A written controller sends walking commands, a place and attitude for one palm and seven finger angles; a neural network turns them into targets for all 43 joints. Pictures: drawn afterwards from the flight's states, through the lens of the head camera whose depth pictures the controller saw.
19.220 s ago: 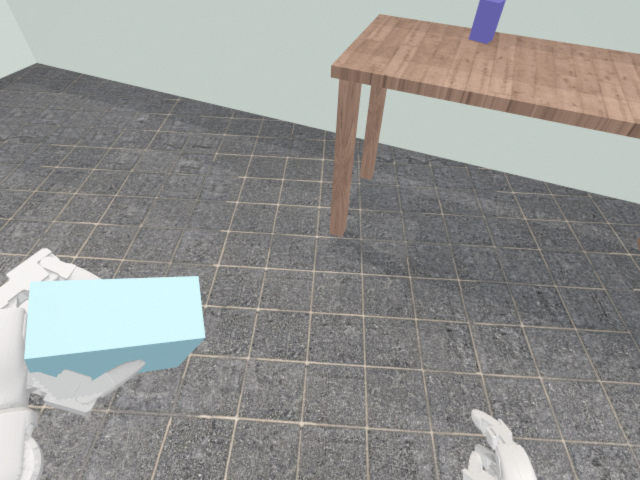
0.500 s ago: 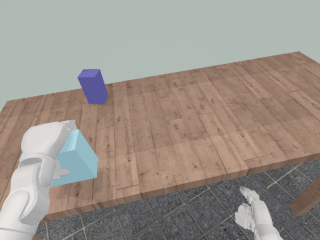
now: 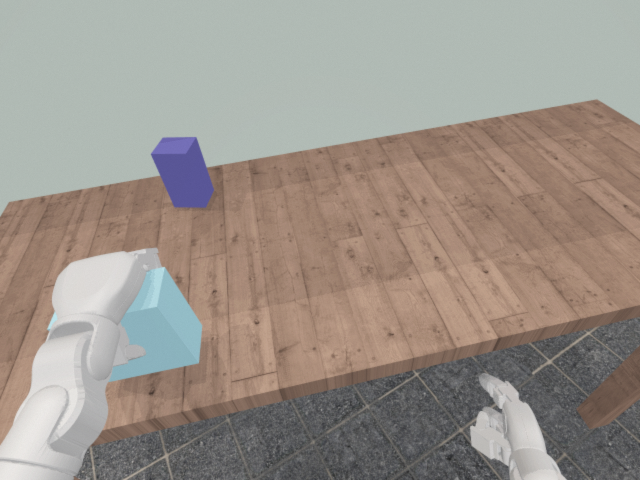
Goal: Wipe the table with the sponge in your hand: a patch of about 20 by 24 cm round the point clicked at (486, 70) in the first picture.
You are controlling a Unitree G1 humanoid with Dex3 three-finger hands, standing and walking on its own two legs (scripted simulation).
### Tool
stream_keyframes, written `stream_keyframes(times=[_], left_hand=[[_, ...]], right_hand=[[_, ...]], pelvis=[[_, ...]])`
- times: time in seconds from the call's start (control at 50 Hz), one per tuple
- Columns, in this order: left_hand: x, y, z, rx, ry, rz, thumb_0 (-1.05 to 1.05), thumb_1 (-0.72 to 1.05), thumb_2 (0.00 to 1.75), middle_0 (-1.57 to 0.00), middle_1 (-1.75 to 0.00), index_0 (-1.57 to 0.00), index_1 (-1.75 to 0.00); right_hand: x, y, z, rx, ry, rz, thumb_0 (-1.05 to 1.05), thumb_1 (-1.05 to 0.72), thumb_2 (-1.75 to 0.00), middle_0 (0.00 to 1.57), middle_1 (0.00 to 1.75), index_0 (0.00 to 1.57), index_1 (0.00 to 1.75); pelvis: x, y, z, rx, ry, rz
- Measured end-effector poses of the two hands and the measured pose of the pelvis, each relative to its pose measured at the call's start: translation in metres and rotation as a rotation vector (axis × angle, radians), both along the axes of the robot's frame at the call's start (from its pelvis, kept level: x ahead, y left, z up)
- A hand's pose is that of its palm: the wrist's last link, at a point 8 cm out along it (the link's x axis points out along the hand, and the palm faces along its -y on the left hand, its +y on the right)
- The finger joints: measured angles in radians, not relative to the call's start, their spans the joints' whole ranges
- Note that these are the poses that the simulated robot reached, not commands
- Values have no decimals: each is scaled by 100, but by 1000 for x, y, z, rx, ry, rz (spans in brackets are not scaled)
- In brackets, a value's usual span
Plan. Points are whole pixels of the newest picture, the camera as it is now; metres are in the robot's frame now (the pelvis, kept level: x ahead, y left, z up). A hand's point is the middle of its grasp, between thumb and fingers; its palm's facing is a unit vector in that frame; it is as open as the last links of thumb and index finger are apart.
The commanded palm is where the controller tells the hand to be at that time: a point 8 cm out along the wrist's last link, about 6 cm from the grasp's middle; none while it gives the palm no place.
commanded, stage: lower the sponge onto the table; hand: left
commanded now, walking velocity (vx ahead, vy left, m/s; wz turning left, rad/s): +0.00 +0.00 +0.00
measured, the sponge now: (143, 336) +0.25 +0.29 +0.05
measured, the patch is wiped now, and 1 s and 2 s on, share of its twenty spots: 0.00 0.15 0.35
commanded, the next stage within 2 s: wipe forward along the first lane in 0.76 s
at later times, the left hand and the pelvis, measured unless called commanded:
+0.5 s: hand (129, 330) +0.24 +0.28 +0.08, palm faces +0.00 -0.06 -1.00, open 9.9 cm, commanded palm +0.22 +0.28 +0.15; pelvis +0.00 +0.00 +0.00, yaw +0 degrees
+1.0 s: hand (126, 323) +0.25 +0.30 +0.08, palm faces +0.00 -0.04 -1.00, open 9.9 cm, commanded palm +0.24 +0.29 +0.13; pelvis +0.00 +0.00 +0.00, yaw +0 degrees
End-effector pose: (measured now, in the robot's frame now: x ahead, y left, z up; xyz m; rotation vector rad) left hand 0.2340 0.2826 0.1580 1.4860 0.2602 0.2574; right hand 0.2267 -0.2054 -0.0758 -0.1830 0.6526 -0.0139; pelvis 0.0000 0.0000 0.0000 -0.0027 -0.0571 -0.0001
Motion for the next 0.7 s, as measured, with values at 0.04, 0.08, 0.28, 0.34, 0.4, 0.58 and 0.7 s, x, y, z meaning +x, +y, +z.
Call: stream_keyframes(times=[0.04,0.08,0.28,0.34,0.4,0.58,0.7], left_hand=[[0,-3,-1,2,-2,-11,0,-49,105,-75,-135,-76,-135],[0,-5,-2,3,-6,-17,0,-49,105,-75,-135,-76,-135],[-10,1,-8,-1,0,30,0,-49,105,-75,-135,-76,-135],[-14,-1,-12,-3,13,19,0,-49,105,-75,-135,-76,-135],[-16,-3,-16,-3,22,5,0,-49,105,-75,-135,-76,-135],[-12,-1,-20,6,2,9,0,-49,105,-75,-135,-76,-135],[-8,0,-21,12,12,20,0,-49,105,-75,-135,-76,-135]], right_hand=[[0,0,0,1,0,0,1,-90,-90,20,30,21,31],[0,0,0,3,1,-1,1,-90,-90,20,30,21,31],[1,-3,-1,7,4,0,1,-90,-90,20,30,21,31],[1,-3,-1,4,1,0,1,-90,-90,20,30,21,31],[1,-4,-1,0,1,-1,1,-90,-90,20,30,21,31],[-3,-4,-1,-1,3,-12,1,-90,-90,20,30,21,31],[-7,-7,-2,0,9,-23,1,-90,-90,20,30,21,30]], pelvis=[[1,0,0,0,1,-1],[1,0,0,0,2,-2],[3,-2,0,0,2,-2],[3,-2,-1,0,1,-2],[2,-2,-1,-1,-1,-1],[0,-3,-1,-2,0,-1],[-1,-3,-1,-1,3,-1]])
